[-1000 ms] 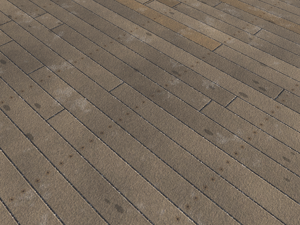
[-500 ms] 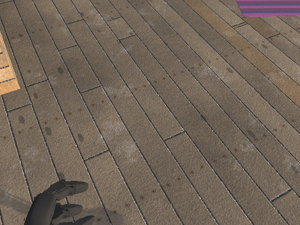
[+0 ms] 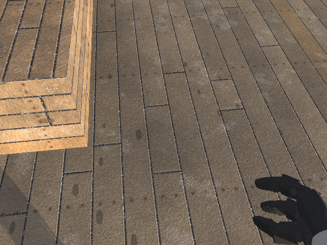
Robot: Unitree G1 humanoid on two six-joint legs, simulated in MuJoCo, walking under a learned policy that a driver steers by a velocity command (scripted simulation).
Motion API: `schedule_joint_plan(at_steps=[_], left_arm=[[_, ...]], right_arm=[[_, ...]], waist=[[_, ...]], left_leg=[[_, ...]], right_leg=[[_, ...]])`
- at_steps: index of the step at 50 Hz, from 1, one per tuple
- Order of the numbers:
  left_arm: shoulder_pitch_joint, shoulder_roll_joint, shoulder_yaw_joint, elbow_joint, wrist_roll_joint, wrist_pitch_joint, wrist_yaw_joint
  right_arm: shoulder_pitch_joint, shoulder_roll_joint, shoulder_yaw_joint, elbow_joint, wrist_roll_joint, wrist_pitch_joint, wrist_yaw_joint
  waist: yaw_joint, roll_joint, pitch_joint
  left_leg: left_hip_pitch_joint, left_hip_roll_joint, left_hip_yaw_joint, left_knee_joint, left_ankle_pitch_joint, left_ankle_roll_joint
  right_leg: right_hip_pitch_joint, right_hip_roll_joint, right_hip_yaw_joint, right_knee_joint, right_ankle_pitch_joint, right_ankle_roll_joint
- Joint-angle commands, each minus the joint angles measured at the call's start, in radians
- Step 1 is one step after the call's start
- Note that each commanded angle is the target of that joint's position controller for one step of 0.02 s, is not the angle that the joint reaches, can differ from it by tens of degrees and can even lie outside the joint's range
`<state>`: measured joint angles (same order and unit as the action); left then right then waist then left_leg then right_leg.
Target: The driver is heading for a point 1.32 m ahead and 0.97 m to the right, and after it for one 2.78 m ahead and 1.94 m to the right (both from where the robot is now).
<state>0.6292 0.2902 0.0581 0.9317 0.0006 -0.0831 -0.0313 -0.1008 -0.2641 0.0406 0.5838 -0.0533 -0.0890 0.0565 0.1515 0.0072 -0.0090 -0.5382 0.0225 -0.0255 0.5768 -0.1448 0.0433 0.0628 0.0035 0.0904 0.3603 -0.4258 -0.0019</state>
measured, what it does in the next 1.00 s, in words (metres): walks ahead, turning right: left foot, then right foot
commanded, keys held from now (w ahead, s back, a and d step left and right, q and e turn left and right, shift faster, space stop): w+e+shift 0.36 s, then e+shift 0.64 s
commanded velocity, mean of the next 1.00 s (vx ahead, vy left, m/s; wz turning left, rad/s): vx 0.58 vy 0.00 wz -0.89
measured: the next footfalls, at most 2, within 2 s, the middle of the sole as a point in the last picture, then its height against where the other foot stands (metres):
left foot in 0.02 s outside the picture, level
right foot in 0.42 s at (224, 229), level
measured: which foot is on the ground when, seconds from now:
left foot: up 0.00-0.00, down 0.02-0.42, up 0.44-0.78, down 0.80-1.00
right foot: down 0.00-0.02, up 0.04-0.40, down 0.42-0.80, up 0.82-1.00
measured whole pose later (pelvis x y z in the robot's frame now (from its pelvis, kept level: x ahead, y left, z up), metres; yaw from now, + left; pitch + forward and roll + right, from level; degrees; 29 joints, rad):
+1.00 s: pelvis +0.68 -0.11 +0.00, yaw -56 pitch +1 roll +2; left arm 0.15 0.35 0.08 0.59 -0.03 0.07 0.02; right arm 0.08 -0.24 -0.04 0.61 -0.03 -0.01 -0.05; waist 0.01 -0.01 0.09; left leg -0.41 -0.02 0.02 0.45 -0.05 0.00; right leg -0.57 0.00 0.05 1.23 -0.45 0.08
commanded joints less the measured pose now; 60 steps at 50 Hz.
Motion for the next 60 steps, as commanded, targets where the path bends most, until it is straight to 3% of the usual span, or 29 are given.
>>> schedule_joint_plan(at_steps=[1,2,3,6,7,11,13,15,17,20,21,22,23,24,25,26,29,31,37,39,40,41,42,44,47,52,57,59,60], left_arm=[[-0.204,0.106,0.018,-0.143,0.002,-0.029,0.006],[-0.119,0.028,0.000,-0.192,-0.039,-0.019,0.013],[-0.180,0.088,0.007,-0.188,-0.016,-0.001,0.019],[-0.297,0.073,0.013,-0.168,0.015,0.035,-0.004],[-0.273,0.043,0.007,-0.180,0.023,0.052,-0.015],[-0.443,0.018,-0.001,-0.249,0.028,0.084,-0.039],[-0.521,0.005,-0.019,-0.310,0.024,0.078,-0.054],[-0.599,0.022,-0.026,-0.324,0.025,0.075,-0.069],[-0.610,0.036,-0.027,-0.325,0.022,0.073,-0.075],[-0.241,0.123,0.006,-0.225,0.035,0.060,-0.049],[-0.066,0.159,0.031,-0.161,0.039,0.055,-0.022],[-0.143,0.228,0.053,-0.155,0.025,0.062,0.010],[-0.177,0.389,0.093,-0.211,0.051,0.076,0.008],[-0.192,0.352,0.099,-0.256,0.021,0.084,0.019],[-0.291,0.283,0.078,-0.322,-0.026,0.041,0.004],[-0.390,0.225,0.061,-0.317,-0.045,0.023,-0.005],[-0.489,0.177,0.052,-0.349,-0.018,0.005,0.008],[-0.487,0.175,0.054,-0.338,-0.032,0.018,0.033],[-0.414,0.165,0.072,-0.314,-0.047,0.116,0.095],[-0.475,0.115,0.059,-0.343,-0.033,0.114,0.091],[-0.470,0.066,0.042,-0.355,-0.026,0.111,0.080],[-0.417,-0.013,0.015,-0.370,0.004,0.109,0.075],[-0.203,0.069,0.022,-0.389,-0.028,0.101,0.038],[-0.351,0.217,0.066,-0.354,-0.044,0.124,0.033],[-0.402,0.156,0.053,-0.386,-0.031,0.155,0.055],[-0.425,0.101,0.034,-0.397,-0.024,0.145,0.051],[-0.254,0.169,0.068,-0.287,-0.033,0.144,0.015],[-0.045,0.135,0.070,-0.157,-0.029,0.135,0.020],[0.033,0.143,0.070,-0.118,-0.026,0.117,0.029]], right_arm=[[0.597,-0.283,-0.117,0.100,-0.036,-0.006,-0.063],[0.586,-0.337,-0.127,0.085,-0.036,0.007,-0.071],[0.482,-0.267,-0.124,0.083,-0.012,0.015,-0.073],[0.403,-0.096,-0.084,0.110,0.004,-0.008,-0.061],[0.399,-0.107,-0.089,0.129,0.017,-0.015,-0.064],[0.412,-0.050,-0.080,0.187,0.039,-0.043,-0.056],[0.392,-0.081,-0.086,0.196,0.036,-0.054,-0.057],[0.405,-0.104,-0.092,0.209,0.034,-0.053,-0.064],[0.463,-0.162,-0.102,0.221,0.035,-0.051,-0.075],[0.411,-0.262,-0.130,0.192,0.028,-0.003,-0.093],[0.398,-0.249,-0.129,0.186,0.033,0.006,-0.085],[0.433,-0.133,-0.104,0.171,0.027,0.000,-0.059],[0.549,-0.132,-0.092,0.075,0.053,0.004,-0.068],[0.446,-0.179,-0.086,0.058,0.034,-0.010,-0.078],[0.367,-0.200,-0.089,-0.011,0.069,-0.057,-0.078],[0.316,-0.185,-0.095,0.010,0.059,-0.062,-0.090],[0.355,-0.216,-0.117,0.011,0.041,-0.025,-0.096],[0.252,-0.125,-0.098,-0.030,0.015,-0.020,-0.101],[0.133,-0.097,-0.104,-0.069,0.062,-0.009,-0.070],[0.186,-0.126,-0.123,-0.053,0.057,-0.009,-0.074],[0.283,-0.133,-0.128,-0.027,0.039,-0.010,-0.084],[0.333,-0.154,-0.124,-0.040,0.024,0.002,-0.099],[0.330,-0.183,-0.127,-0.031,0.014,0.015,-0.096],[0.196,-0.085,-0.120,-0.084,0.023,0.038,-0.113],[0.121,-0.127,-0.126,-0.076,0.022,0.074,-0.118],[0.144,-0.156,-0.154,-0.025,0.030,0.075,-0.110],[0.097,-0.224,-0.189,-0.002,0.083,0.055,-0.090],[0.066,-0.149,-0.174,0.000,0.070,0.055,-0.092],[0.037,-0.063,-0.150,-0.006,0.068,0.057,-0.075]], waist=[[-0.384,0.133,-0.272],[-0.302,0.298,-0.381],[-0.267,0.192,-0.232],[-0.203,0.058,0.034],[-0.162,0.129,0.025],[-0.139,0.059,0.084],[-0.112,0.102,0.117],[-0.127,0.025,0.139],[-0.126,0.025,0.099],[0.075,0.074,-0.095],[0.130,0.024,-0.173],[0.016,-0.192,-0.102],[-0.056,-0.317,-0.340],[-0.011,-0.051,-0.416],[-0.046,-0.007,-0.324],[-0.123,0.150,-0.150],[-0.219,0.098,-0.009],[-0.199,0.110,0.016],[-0.132,-0.073,-0.126],[-0.185,-0.119,-0.114],[-0.219,-0.065,-0.190],[-0.196,0.085,-0.287],[-0.077,0.275,-0.451],[-0.151,0.115,-0.241],[-0.121,0.071,-0.064],[-0.135,0.116,-0.142],[-0.045,0.199,-0.147],[0.035,0.024,-0.094],[0.071,-0.245,0.030]], left_leg=[[0.898,0.265,-0.276,-0.058,-0.402,0.037],[0.930,0.477,-0.768,-0.296,-0.676,0.101],[0.807,0.431,-0.759,-0.354,-0.736,0.127],[0.509,0.275,-0.279,-0.338,-0.164,0.070],[0.490,0.282,-0.234,-0.364,-0.160,0.077],[0.480,0.204,0.046,-0.439,0.145,0.042],[0.429,0.203,0.157,-0.453,0.286,0.028],[0.416,0.158,0.260,-0.494,0.362,0.007],[0.484,0.166,0.297,-0.400,0.841,-0.014],[0.518,0.213,0.271,0.146,1.198,-0.018],[0.400,0.180,0.265,0.462,0.926,-0.031],[0.098,-0.005,0.252,0.812,-0.244,-0.070],[-0.246,-0.104,0.080,1.220,-0.465,-0.118],[-0.292,-0.043,-0.058,1.179,-0.336,-0.097],[-0.268,-0.058,-0.157,1.044,-0.346,-0.082],[-0.245,-0.009,-0.133,0.933,-0.315,-0.083],[-0.065,0.031,-0.134,0.712,-0.308,-0.132],[0.010,-0.005,-0.064,0.454,-0.220,-0.140],[0.296,-0.170,-0.056,-0.072,0.228,-0.146],[0.373,-0.111,-0.111,-0.190,0.329,-0.119],[0.542,0.010,-0.176,-0.227,0.446,-0.059],[0.756,0.248,-0.391,-0.112,0.821,0.044],[0.855,0.536,-0.710,-0.101,0.732,0.272],[0.618,0.347,-0.508,-0.176,0.218,0.223],[0.287,0.202,-0.255,-0.272,0.112,0.142],[0.316,0.247,-0.108,-0.299,0.168,0.179],[0.127,0.259,-0.016,-0.396,-0.455,0.071],[-0.032,0.162,0.103,-0.129,-0.561,-0.001],[-0.276,0.049,0.201,0.309,-0.564,-0.055]], right_leg=[[-0.614,-0.007,0.009,0.695,0.227,-0.102],[-0.787,0.046,-0.002,0.971,-0.043,-0.101],[-0.886,-0.014,-0.014,1.038,0.058,-0.107],[-0.835,-0.107,-0.013,0.925,0.158,-0.087],[-0.826,-0.113,-0.022,0.906,0.153,-0.073],[-0.904,-0.117,-0.070,0.845,0.273,-0.066],[-0.844,-0.132,-0.099,0.682,0.393,-0.083],[-0.725,-0.081,-0.201,0.496,0.475,-0.112],[-0.582,0.004,-0.289,0.408,0.488,-0.149],[-0.206,0.108,-0.265,0.340,0.397,-0.204],[0.029,0.110,-0.195,0.259,0.459,-0.223],[0.163,-0.017,-0.007,0.248,0.689,-0.250],[0.507,-0.297,0.524,0.218,1.015,-0.506],[0.469,-0.295,0.599,0.102,0.889,-0.486],[0.334,-0.255,0.642,0.006,0.610,-0.461],[0.121,-0.205,0.553,-0.050,0.552,-0.388],[-0.282,-0.133,0.376,-0.055,0.901,-0.377],[-0.437,-0.005,0.260,-0.026,1.001,-0.305],[-0.456,0.114,0.305,0.149,0.622,-0.082],[-0.431,0.129,0.338,0.280,0.463,-0.056],[-0.459,0.166,0.272,0.498,0.258,-0.020],[-0.614,0.239,0.160,0.739,-0.292,0.008],[-0.704,0.165,0.161,0.982,-0.348,0.039],[-0.772,0.031,0.056,1.066,-0.121,0.096],[-0.678,-0.018,-0.031,0.951,-0.009,0.092],[-0.570,-0.089,-0.066,0.702,0.050,0.061],[-0.225,-0.049,-0.215,0.447,0.058,-0.037],[-0.010,0.014,-0.259,0.280,0.003,-0.079],[0.061,-0.103,0.014,0.087,-0.196,-0.165]])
